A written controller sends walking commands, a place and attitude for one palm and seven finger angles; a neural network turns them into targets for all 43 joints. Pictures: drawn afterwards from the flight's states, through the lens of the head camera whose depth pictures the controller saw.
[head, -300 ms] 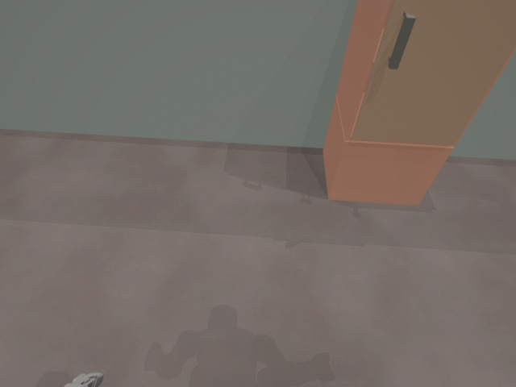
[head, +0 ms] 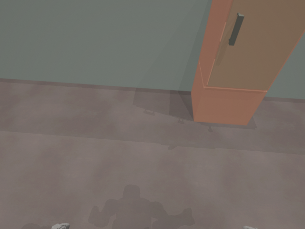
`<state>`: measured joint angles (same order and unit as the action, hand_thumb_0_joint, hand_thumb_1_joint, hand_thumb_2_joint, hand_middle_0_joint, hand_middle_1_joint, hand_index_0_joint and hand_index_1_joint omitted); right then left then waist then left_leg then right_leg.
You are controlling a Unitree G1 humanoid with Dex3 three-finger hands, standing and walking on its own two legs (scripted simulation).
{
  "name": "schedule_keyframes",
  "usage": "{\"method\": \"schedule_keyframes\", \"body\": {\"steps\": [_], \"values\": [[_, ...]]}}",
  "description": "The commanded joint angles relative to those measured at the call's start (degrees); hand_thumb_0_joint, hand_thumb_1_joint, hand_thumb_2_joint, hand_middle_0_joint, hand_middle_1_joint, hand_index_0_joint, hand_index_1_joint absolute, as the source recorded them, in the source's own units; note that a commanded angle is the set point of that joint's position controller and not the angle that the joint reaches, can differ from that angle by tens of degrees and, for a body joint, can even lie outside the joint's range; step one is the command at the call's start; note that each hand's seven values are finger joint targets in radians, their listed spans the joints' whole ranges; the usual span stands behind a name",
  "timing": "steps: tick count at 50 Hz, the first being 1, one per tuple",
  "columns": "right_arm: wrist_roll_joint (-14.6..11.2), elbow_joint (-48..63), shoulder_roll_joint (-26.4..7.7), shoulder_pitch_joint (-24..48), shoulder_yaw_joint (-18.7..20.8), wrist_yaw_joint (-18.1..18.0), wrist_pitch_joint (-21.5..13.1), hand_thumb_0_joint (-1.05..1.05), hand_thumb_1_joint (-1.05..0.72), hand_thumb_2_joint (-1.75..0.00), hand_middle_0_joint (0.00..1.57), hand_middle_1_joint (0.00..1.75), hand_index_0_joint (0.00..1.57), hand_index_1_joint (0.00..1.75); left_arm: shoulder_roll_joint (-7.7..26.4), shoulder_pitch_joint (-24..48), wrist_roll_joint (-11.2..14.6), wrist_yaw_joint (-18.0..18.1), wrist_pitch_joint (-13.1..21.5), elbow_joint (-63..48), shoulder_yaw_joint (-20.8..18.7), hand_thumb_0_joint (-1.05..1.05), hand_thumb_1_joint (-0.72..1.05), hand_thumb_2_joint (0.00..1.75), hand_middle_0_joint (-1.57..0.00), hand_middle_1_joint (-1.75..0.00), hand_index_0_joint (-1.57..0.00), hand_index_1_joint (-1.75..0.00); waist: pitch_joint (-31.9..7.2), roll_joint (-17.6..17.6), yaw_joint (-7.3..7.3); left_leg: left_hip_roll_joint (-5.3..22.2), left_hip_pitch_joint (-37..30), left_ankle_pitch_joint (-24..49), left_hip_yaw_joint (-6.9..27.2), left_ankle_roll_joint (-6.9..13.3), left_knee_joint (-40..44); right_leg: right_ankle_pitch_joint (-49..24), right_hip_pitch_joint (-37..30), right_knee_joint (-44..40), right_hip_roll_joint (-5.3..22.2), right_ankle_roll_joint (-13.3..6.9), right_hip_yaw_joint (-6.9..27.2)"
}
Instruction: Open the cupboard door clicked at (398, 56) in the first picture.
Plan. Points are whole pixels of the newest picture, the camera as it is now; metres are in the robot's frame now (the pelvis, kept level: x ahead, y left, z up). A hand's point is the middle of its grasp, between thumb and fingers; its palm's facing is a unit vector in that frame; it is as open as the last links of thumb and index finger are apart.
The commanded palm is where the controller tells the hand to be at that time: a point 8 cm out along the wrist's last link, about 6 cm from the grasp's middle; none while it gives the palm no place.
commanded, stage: stand and wait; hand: left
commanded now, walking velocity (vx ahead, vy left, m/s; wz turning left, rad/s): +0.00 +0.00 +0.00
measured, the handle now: (235, 29) +1.10 -0.38 +0.07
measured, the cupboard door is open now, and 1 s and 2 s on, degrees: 0 0 0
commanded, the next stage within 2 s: look at it before walking up in 0.52 s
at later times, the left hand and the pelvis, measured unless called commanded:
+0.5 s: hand out of the picture +0.06 +0.24 -0.15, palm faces -0.02 -0.94 -0.33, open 7.4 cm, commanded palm none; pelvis -0.01 -0.01 +0.00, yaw +0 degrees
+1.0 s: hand out of the picture +0.07 +0.24 -0.15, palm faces -0.02 -0.94 -0.33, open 7.4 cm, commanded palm none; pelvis -0.01 -0.01 +0.01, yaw +0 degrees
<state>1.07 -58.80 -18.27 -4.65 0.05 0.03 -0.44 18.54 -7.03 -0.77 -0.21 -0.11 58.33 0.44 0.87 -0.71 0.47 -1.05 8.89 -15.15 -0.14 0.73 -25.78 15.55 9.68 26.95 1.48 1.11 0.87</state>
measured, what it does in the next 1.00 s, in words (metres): stands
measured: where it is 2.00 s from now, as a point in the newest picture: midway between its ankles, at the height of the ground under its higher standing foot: outside the picture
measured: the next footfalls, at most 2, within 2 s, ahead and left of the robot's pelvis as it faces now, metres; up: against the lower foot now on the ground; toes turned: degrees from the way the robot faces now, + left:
none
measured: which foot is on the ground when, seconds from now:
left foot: down 0.00-1.00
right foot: down 0.00-1.00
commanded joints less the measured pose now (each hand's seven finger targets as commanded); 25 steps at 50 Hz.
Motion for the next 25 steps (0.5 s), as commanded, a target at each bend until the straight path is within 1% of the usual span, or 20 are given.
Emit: {"method": "schedule_keyframes", "body": {"steps": [1,3,5,6,9,10,15,17,22,24,25], "values": [[-0.31,3.46,-12.42,2.73,2.66,-0.9,-1.5,0.0,-0.9,-0.9,0.2,0.3,0.2,0.3,12.53,2.47,0.12,1.08,1.35,-3.48,-2.75,0.0,0.9,0.9,-0.2,-0.3,-0.2,-0.3,-3.54,1.09,-0.49,6.97,-0.5,13.33,5.03,1.54,4.37,-12.95,-1.11,-4.18,5.29,-2.86,3.91],[-0.33,2.98,-12.37,2.59,2.58,-0.87,-1.47,0.0,-0.9,-0.9,0.2,0.3,0.2,0.3,12.61,2.24,0.14,1.02,1.4,-3.21,-2.73,0.0,0.9,0.9,-0.2,-0.3,-0.2,-0.3,-3.43,0.91,-0.45,6.92,-0.4,12.55,5.12,1.48,4.61,-12.54,-1.24,-4.77,5.41,-2.88,4.12],[-0.43,2.6,-12.44,2.24,2.56,-0.85,-1.4,0.0,-0.9,-0.9,0.2,0.3,0.2,0.3,12.71,2.36,0.13,1.03,1.49,-2.87,-2.8,0.0,0.9,0.9,-0.2,-0.3,-0.2,-0.3,-3.5,0.01,-0.49,6.96,-0.34,12.3,5.24,1.35,4.67,-12.68,-1.55,-5.07,5.47,-2.97,4.16],[-0.42,2.4,-12.45,2.1,2.51,-0.86,-1.47,0.0,-0.9,-0.9,0.2,0.3,0.2,0.3,12.58,2.23,0.17,1.02,1.48,-2.64,-2.79,0.0,0.9,0.9,-0.2,-0.3,-0.2,-0.3,-3.89,0.69,-0.51,7.02,-0.47,12.3,5.38,1.39,4.95,-12.51,-1.87,-5.11,5.51,-2.98,4.29],[-0.45,1.59,-12.68,2.03,2.36,-0.84,-1.45,0.0,-0.9,-0.9,0.2,0.3,0.2,0.3,12.75,1.98,0.25,0.97,1.49,-1.96,-2.65,0.0,0.9,0.9,-0.2,-0.3,-0.2,-0.3,-3.46,0.75,-0.38,7.07,-0.59,11.88,5.42,1.28,5.34,-12.06,-1.75,-5.76,5.55,-2.97,4.47],[-0.52,1.43,-12.66,1.88,2.38,-0.8,-1.36,0.0,-0.9,-0.9,0.2,0.3,0.2,0.3,12.86,2.01,0.19,0.98,1.5,-1.91,-2.74,0.0,0.9,0.9,-0.2,-0.3,-0.2,-0.3,-3.14,0.35,-0.37,7.1,-0.32,11.27,5.47,1.27,5.41,-11.45,-1.7,-5.99,5.55,-2.94,4.35],[-0.59,0.36,-12.93,1.38,2.18,-0.68,-1.28,0.0,-0.9,-0.9,0.2,0.3,0.2,0.3,13.0,1.89,0.23,0.86,1.46,-0.93,-2.55,0.0,0.9,0.9,-0.2,-0.3,-0.2,-0.3,-2.37,0.6,-0.32,7.12,0.23,8.62,5.96,1.23,6.42,-7.87,-1.23,-7.22,5.53,-2.94,4.86],[-0.56,-0.02,-12.86,1.2,2.18,-0.66,-1.31,0.0,-0.9,-0.9,0.2,0.3,0.2,0.3,13.08,1.95,0.22,0.83,1.52,-0.66,-2.55,0.0,0.9,0.9,-0.2,-0.3,-0.2,-0.3,-2.19,-0.08,-0.4,7.1,0.19,8.36,5.82,1.1,6.5,-7.45,-1.02,-7.62,5.73,-2.95,5.01],[-0.55,-0.61,-13.09,0.79,2.09,-0.64,-1.38,0.0,-0.9,-0.9,0.2,0.3,0.2,0.3,13.08,1.76,0.27,0.82,1.58,-0.16,-2.45,0.0,0.9,0.9,-0.2,-0.3,-0.2,-0.3,-2.85,0.37,-0.43,7.28,-0.43,8.88,5.99,1.03,6.74,-7.77,-1.09,-7.75,5.67,-2.97,5.13],[-0.57,-0.83,-13.1,0.91,2.05,-0.64,-1.38,0.0,-0.9,-0.9,0.2,0.3,0.2,0.3,13.03,1.95,0.25,0.8,1.54,-0.02,-2.35,0.0,0.9,0.9,-0.2,-0.3,-0.2,-0.3,-1.83,0.19,-0.39,7.33,-0.14,8.62,6.06,1.02,7.15,-7.53,-0.56,-7.89,5.55,-2.89,5.08],[-0.62,-0.82,-13.15,0.82,2.07,-0.62,-1.35,0.0,-0.9,-0.9,0.2,0.3,0.2,0.3,12.98,1.62,0.23,0.84,1.56,-0.04,-2.39,0.0,0.9,0.9,-0.2,-0.3,-0.2,-0.3,-2.42,0.54,-0.34,7.44,-0.45,8.87,6.0,1.06,7.0,-7.74,-0.79,-7.9,5.55,-2.94,5.17]]}}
